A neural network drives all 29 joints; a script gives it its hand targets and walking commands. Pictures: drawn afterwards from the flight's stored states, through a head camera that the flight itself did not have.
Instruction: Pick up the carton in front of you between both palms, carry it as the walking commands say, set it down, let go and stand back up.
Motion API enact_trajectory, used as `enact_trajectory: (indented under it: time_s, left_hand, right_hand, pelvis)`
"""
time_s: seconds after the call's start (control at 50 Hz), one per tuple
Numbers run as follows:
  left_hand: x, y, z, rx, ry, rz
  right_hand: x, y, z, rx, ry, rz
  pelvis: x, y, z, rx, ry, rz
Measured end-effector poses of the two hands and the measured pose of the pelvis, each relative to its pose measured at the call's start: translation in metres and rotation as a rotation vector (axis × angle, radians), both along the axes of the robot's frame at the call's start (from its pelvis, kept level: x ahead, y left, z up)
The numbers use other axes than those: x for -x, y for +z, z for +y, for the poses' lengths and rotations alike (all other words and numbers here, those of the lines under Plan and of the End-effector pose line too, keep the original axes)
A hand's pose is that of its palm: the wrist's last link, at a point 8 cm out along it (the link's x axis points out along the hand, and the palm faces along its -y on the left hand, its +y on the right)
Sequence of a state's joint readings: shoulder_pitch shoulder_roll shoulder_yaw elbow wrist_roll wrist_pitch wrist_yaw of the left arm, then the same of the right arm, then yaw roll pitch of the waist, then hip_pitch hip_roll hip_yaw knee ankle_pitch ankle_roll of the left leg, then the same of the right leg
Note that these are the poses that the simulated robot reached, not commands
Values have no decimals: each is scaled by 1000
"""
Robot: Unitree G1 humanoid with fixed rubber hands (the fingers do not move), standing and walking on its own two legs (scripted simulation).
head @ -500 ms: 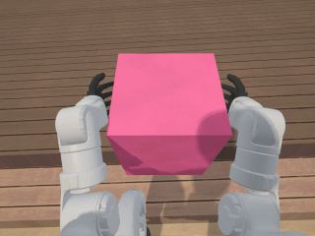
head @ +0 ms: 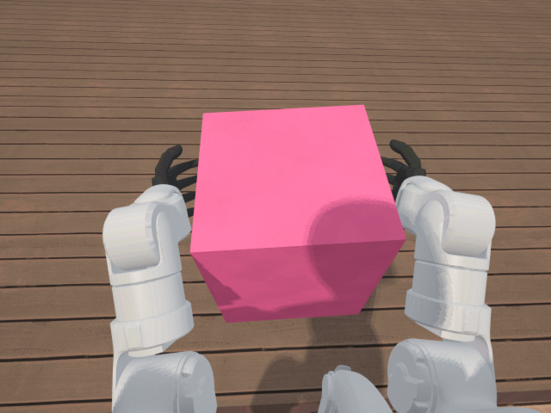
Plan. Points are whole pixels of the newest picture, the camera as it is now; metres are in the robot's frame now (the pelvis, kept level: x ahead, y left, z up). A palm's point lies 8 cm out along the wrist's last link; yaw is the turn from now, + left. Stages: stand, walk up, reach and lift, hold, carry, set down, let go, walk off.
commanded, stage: carry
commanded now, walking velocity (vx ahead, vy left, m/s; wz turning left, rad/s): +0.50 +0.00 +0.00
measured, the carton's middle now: (288, 224) +0.37 +0.02 +0.11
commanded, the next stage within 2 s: none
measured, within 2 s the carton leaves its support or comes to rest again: neither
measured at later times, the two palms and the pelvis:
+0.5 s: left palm out of the picture +0.71 +0.18 +0.32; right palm (377, 7) +0.68 -0.12 +0.30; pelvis +0.34 +0.07 +0.14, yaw +0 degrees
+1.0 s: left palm out of the picture +0.99 +0.20 +0.42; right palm out of the picture +0.99 -0.10 +0.42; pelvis +0.65 +0.04 +0.23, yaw +1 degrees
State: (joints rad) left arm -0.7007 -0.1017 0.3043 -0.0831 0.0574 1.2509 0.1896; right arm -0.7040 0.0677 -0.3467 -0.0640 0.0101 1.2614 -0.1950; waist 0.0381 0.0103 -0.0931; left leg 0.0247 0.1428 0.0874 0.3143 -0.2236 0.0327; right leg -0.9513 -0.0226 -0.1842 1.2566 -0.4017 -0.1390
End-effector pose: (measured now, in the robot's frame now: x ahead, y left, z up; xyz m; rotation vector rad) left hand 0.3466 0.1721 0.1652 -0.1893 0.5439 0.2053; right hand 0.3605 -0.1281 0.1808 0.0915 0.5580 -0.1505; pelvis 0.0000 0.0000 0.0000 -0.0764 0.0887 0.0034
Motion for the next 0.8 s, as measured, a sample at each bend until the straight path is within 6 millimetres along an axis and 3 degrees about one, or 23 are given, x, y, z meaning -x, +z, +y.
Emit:
enact_trajectory:
  time_s: [0.06, 0.12, 0.18, 0.26, 0.34, 0.42, 0.5, 0.56, 0.6, 0.7, 0.8]
  left_hand:
    - [-27, 8, 14, -30, 75, 49]
    - [-49, 23, 22, -58, 110, 88]
    - [-84, 53, 22, -30, 102, 58]
    - [-146, 104, 18, -51, 67, -25]
    - [-213, 142, 15, -93, 18, -44]
    - [-291, 155, 10, -78, -48, -24]
    - [-363, 150, 6, -45, -125, 31]
    - [-393, 148, 9, -5, -129, 89]
    - [-408, 157, 14, 11, -116, 90]
    - [-453, 202, 33, -9, -81, 12]
    - [-504, 243, 50, -27, -52, -44]
  right_hand:
    - [-53, 3, 15, -29, 75, 38]
    - [-85, 12, 24, -74, 81, 74]
    - [-113, 38, 24, -83, 62, 49]
    - [-162, 81, 17, -65, 37, -35]
    - [-216, 109, 14, -71, 11, -54]
    - [-273, 123, 11, -74, -34, -29]
    - [-317, 124, 6, -39, -120, 35]
    - [-340, 127, 11, -11, -144, 97]
    - [-360, 139, 16, -19, -140, 97]
    - [-423, 189, 34, -36, -96, 17]
    - [-489, 235, 50, -17, -44, -40]
  pelvis:
    - [-36, 19, -12, -2, 1, -19]
    - [-67, 47, -11, 5, 1, -37]
    - [-102, 74, -11, -19, 12, -48]
    - [-155, 98, 0, -51, 12, -41]
    - [-216, 116, 19, -93, -2, -37]
    - [-282, 126, 41, -131, -10, -8]
    - [-340, 140, 67, -128, -4, -36]
    - [-368, 164, 73, -129, -5, -51]
    - [-388, 182, 76, -124, -11, -55]
    - [-441, 219, 79, -95, -21, -47]
    - [-503, 239, 74, -82, -15, -24]
